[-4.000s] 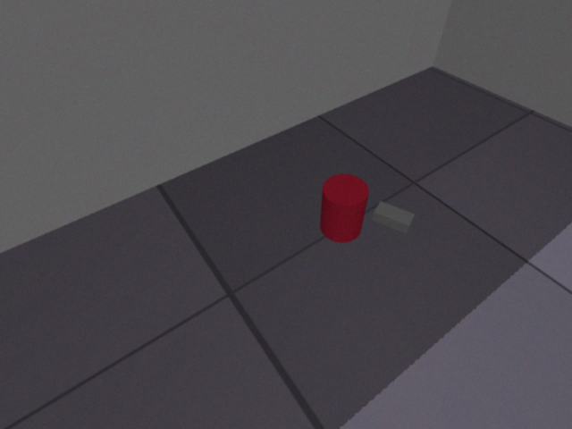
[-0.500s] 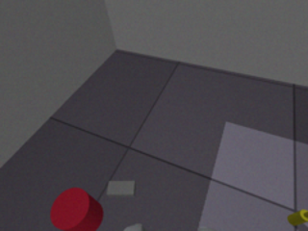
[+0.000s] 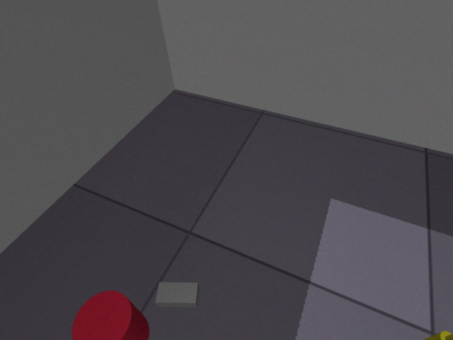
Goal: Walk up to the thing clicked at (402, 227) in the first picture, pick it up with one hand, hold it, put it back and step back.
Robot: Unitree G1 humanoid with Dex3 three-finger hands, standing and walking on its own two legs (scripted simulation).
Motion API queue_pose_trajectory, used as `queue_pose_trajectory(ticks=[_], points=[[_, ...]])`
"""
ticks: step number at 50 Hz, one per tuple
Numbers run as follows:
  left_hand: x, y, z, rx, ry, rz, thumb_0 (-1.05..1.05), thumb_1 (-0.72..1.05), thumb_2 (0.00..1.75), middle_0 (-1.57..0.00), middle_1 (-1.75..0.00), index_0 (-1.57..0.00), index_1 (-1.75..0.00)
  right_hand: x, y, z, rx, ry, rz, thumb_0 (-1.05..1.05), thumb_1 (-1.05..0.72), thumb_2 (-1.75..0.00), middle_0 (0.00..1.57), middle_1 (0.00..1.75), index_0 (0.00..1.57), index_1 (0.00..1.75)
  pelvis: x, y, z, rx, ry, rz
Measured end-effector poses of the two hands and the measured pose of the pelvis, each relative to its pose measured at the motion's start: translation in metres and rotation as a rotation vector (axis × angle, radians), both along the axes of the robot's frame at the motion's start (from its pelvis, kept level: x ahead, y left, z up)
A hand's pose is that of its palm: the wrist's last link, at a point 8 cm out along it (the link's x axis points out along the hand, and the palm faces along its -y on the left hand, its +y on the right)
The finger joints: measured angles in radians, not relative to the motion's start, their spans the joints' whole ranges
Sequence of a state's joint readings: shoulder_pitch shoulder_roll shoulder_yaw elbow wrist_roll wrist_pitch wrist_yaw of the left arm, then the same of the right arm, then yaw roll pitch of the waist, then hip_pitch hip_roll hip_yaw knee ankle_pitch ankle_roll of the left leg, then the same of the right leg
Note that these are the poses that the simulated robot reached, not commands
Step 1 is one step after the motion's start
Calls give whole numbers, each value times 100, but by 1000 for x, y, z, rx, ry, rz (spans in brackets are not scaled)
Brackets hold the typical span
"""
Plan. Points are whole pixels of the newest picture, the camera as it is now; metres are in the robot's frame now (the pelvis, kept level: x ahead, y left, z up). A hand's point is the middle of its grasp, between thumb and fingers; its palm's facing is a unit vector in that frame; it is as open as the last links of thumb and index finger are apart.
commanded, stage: walk up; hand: left
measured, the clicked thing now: (178, 294) +0.44 +0.28 -0.74
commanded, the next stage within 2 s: stand in 1.00 s
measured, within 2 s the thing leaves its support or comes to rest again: neither
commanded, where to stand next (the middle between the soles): +0.07 +0.01 m, yaw +0 degrees
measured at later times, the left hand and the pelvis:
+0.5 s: hand out of the picture +0.12 +0.24 -0.14, palm faces -0.05 -0.94 -0.34, open 7.4 cm; pelvis +0.02 -0.01 +0.01, yaw -1 degrees
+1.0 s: hand out of the picture +0.12 +0.25 -0.14, palm faces -0.05 -0.93 -0.36, open 7.4 cm; pelvis +0.03 +0.00 +0.01, yaw -1 degrees
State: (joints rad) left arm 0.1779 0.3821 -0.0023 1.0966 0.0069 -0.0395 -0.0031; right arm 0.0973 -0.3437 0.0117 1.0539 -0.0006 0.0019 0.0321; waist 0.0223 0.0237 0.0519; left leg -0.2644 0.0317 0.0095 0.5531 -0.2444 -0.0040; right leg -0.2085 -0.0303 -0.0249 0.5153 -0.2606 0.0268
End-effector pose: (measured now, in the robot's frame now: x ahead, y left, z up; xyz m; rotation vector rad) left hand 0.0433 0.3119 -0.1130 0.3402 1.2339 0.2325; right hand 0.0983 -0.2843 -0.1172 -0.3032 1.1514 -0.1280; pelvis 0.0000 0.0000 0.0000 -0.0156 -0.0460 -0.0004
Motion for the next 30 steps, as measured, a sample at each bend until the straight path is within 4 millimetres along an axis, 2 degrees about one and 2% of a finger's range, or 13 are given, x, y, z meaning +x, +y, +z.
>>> queue_pose_trajectory(ticks=[11,21,30], points=[[29,-13,11,-1,-24,-23,1,90,90,-20,-30,-20,-30,4,-15,4,-4,16,-40,1,-90,-90,20,30,20,29,6,-6,8,10,-1,-2],[61,-25,11,-30,-54,-58,1,90,90,-20,-30,-20,-30,-15,-25,9,-27,65,-91,1,-90,-90,20,30,20,29,13,-7,12,11,1,-11],[76,-26,10,-40,-56,-72,1,90,90,-20,-30,-20,-30,-28,-22,9,-32,101,-118,1,-90,-90,20,30,20,29,19,-4,13,12,4,-19]])
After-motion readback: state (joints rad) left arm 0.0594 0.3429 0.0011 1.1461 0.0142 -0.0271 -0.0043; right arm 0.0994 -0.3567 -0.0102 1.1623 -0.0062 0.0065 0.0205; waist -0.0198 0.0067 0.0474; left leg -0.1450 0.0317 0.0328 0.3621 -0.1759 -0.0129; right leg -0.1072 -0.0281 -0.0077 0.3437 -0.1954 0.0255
